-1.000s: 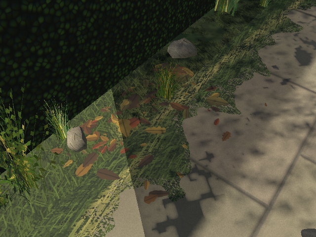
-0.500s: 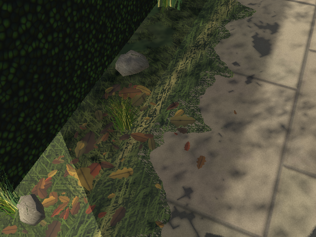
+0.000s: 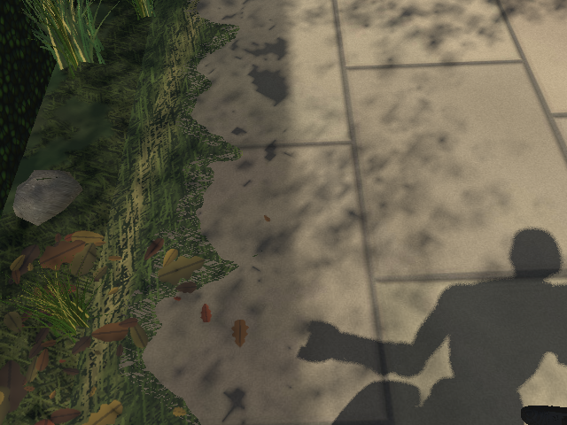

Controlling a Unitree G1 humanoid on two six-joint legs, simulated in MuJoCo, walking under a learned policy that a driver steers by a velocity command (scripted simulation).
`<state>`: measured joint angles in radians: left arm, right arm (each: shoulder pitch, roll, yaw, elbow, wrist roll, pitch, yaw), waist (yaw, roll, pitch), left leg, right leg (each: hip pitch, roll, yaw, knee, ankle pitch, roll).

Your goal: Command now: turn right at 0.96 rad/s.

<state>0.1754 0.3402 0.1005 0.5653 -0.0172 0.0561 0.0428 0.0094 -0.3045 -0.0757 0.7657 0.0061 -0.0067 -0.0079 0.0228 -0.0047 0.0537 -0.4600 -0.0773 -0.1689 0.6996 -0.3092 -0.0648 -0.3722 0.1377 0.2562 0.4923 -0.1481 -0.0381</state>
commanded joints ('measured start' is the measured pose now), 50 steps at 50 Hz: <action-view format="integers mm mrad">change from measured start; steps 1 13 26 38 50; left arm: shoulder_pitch -21 -9 66 150 103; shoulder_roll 163 121 45 7 92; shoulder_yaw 49 16 -26 -29 -17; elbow -86 -91 -29 92 127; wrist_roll -1 -13 -29 39 20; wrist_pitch -4 -16 -142 -177 -149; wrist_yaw -2 -41 -57 -40 -16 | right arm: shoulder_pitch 13 163 261 173 582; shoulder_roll -95 -151 -159 -27 -246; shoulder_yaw -28 -35 -12 18 -80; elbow -60 -84 -51 -141 -53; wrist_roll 3 -6 40 40 54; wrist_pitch -25 -19 -51 -28 12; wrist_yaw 7 -43 26 46 50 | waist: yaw -7 -81 27 -17 -294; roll -176 155 128 -85 49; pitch -173 -104 -9 94 -161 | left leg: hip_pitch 62 450 59 -510 749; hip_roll -9 332 298 194 57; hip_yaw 11 -92 -57 64 110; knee -108 -515 -440 553 -5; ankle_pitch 6 -212 -151 269 146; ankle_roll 14 220 243 64 328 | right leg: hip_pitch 166 -435 246 311 -37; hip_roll -228 -188 -149 -383 -231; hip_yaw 327 -216 -289 -289 -451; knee -103 729 -68 -368 834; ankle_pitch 74 -162 -67 15 173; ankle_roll -131 106 35 -52 35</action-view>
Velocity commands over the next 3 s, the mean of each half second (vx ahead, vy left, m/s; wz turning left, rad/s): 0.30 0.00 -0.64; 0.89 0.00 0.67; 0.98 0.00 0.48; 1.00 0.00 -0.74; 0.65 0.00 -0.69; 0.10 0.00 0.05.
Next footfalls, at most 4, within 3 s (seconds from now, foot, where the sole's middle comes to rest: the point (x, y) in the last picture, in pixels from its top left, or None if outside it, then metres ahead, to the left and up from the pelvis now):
0.08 left None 0.10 0.14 -0.77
0.56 right None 0.08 -0.18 -0.78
0.98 left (316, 375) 0.54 -0.01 -0.78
1.46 right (327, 215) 1.00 -0.04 -0.78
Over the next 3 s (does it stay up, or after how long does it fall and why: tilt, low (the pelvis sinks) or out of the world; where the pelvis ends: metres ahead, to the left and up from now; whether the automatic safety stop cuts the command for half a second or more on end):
stays up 1.75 0.02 0.00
